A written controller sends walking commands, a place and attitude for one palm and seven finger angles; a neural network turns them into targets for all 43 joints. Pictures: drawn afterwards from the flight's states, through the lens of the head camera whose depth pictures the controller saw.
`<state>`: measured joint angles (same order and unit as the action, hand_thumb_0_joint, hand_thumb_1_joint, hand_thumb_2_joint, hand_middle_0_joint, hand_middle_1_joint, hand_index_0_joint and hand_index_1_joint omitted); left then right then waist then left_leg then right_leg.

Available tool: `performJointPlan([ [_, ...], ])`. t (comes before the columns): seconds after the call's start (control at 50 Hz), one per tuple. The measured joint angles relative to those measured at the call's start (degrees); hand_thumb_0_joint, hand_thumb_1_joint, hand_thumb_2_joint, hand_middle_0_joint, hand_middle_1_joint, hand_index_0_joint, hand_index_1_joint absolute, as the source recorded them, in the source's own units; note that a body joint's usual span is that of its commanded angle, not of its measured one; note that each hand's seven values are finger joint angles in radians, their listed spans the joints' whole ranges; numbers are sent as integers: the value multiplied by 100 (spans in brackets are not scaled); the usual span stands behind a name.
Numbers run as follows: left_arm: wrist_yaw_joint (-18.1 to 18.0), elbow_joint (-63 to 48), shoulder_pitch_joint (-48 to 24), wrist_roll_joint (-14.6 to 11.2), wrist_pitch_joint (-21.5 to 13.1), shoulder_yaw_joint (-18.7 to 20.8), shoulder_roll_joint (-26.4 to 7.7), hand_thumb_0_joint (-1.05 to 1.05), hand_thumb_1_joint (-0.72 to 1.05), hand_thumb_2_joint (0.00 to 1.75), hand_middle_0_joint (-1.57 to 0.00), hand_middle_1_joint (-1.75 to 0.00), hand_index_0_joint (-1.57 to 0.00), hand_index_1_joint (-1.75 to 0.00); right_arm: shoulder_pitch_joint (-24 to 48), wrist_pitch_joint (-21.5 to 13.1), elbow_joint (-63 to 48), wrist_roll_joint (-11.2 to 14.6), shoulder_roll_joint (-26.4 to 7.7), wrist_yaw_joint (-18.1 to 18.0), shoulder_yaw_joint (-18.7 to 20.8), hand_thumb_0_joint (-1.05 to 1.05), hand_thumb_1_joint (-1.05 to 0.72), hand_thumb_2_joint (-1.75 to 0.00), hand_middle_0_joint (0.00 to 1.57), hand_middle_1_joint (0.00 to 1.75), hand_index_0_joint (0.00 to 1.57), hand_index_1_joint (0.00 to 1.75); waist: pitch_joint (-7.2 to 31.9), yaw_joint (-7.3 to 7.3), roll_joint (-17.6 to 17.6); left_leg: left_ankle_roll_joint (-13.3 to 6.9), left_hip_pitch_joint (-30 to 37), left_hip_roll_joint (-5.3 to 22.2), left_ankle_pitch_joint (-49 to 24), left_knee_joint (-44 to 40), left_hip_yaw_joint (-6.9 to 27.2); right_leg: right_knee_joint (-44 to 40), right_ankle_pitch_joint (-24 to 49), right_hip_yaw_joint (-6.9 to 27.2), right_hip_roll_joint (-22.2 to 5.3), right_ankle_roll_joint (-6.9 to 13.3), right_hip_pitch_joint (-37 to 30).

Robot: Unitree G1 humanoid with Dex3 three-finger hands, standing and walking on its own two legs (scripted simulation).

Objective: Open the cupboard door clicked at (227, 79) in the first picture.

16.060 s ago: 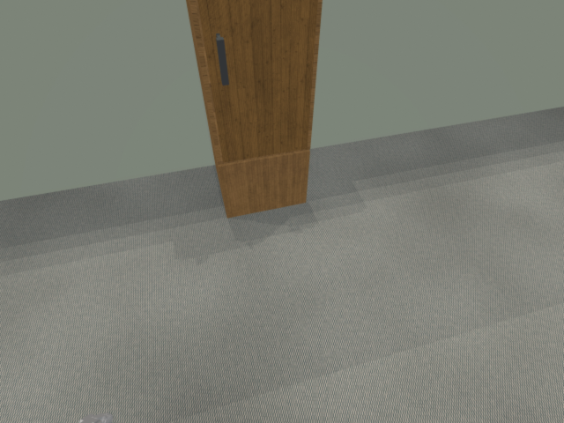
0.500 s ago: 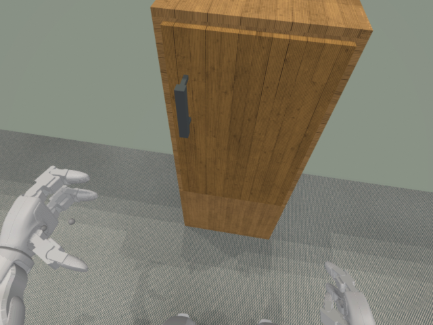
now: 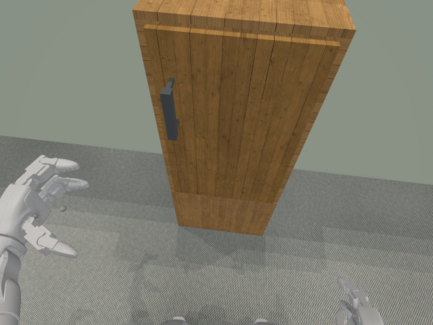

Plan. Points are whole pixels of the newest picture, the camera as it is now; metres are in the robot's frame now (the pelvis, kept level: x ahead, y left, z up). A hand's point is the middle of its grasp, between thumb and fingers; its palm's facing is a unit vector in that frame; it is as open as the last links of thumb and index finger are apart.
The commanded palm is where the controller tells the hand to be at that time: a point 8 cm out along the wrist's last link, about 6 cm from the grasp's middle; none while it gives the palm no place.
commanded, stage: raise the hand with hooked fingers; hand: left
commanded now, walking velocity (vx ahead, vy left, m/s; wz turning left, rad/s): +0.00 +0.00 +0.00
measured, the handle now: (172, 110) +0.55 +0.13 +0.06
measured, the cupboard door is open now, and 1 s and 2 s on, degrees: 0 0 0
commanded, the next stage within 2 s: move the hooked fingers beside the handle in 0.18 s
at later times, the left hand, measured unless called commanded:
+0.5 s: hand (73, 198) +0.31 +0.26 +0.07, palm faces -0.06 -1.00 -0.03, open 14.0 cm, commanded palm +0.29 +0.31 +0.07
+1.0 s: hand (102, 168) +0.37 +0.23 +0.07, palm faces -0.10 -1.00 -0.02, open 14.0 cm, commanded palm +0.36 +0.28 +0.07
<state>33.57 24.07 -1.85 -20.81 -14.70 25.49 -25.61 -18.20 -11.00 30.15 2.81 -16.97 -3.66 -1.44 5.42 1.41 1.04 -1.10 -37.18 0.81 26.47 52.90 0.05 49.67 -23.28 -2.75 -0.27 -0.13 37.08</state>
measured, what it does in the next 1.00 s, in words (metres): stands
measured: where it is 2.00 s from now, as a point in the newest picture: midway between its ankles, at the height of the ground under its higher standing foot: outside the picture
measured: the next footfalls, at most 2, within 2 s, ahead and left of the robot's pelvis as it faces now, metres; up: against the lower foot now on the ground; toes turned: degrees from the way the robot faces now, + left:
none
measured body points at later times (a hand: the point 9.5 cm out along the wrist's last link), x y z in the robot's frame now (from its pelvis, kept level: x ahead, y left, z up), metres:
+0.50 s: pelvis +0.00 -0.01 +0.00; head +0.05 +0.00 +0.44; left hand +0.31 +0.32 +0.08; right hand +0.15 -0.26 -0.08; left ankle +0.00 +0.10 -0.69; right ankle +0.01 -0.13 -0.69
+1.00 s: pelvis +0.00 +0.00 +0.00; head +0.07 +0.01 +0.44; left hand +0.37 +0.29 +0.07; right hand +0.10 -0.26 -0.10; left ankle +0.00 +0.10 -0.69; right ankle +0.01 -0.13 -0.69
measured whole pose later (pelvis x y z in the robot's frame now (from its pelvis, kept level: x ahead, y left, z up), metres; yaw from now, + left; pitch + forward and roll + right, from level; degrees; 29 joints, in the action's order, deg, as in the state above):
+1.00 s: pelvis +0.00 +0.00 +0.00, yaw +0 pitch +13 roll -2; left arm 29.0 41.0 -22.5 -15.4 -16.9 21.4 -25.3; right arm -18.8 -5.7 33.1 2.6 -16.0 -3.7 -1.8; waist 5.5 3.2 0.8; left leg -1.0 -40.9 0.7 26.3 53.8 -0.1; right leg 50.9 -23.3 -2.5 -0.4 -0.1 41.0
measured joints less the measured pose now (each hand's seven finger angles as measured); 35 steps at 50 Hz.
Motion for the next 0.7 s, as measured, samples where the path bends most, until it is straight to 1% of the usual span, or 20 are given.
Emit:
performJointPlan([
  [0.32, 76, 193, -105, -20, -10, -26, 9, -2, -50, 30, -31, -120, -30, -120, 145, 25, 5, 7, 90, -36, -104, 1, -90, -90, 20, 30, 20, 30, 31, -65, 58, 37, 0, 2, -6, -5, 46, 23, -25, -43, 4, 34, -2],
  [0.42, 49, 510, -485, 60, -17, -99, 0, -1, -50, 30, -31, -120, -30, -120, 177, 42, 69, 11, 53, -98, -111, 1, -90, -90, 20, 30, 20, 30, 1, -83, 34, 48, -75, -10, 2, 62, 97, 82, -48, -91, -9, 44, 49],
  [0.48, 24, 651, -731, 132, -21, -147, -11, -2, -50, 30, -31, -120, -30, -120, 198, 63, 123, 3, 43, -114, -106, 1, -90, -90, 20, 30, 20, 30, -17, -60, 9, 53, -118, -8, 3, 89, 108, 103, -50, -102, -6, 52, 87],
  [0.54, 6, 729, -875, 171, -42, -169, -32, -2, -50, 30, -30, -120, -30, -120, 188, 103, 137, 5, 50, -102, -94, 1, -90, -90, 20, 30, 20, 30, -7, -6, -10, 55, -134, 3, 4, 82, 89, 99, -42, -82, 5, 53, 115],
  [0.64, -73, 824, -995, 205, -22, -156, -41, -2, -50, 30, -30, -120, -30, -120, 98, 192, 110, 4, 58, -53, -67, 1, -90, -90, 20, 30, 20, 30, 38, 75, -13, 47, -124, 18, -1, 31, 31, 65, -23, -24, 20, 43, 137],
  [0.7, -146, 908, -1058, 220, -23, -156, -38, -2, -50, 30, -31, -120, -30, -120, 35, 258, 96, 5, 60, -31, -52, 1, -90, -90, 20, 30, 20, 30, 47, 100, -7, 39, -122, 20, -5, 5, 1, 50, -13, 6, 22, 34, 149],
])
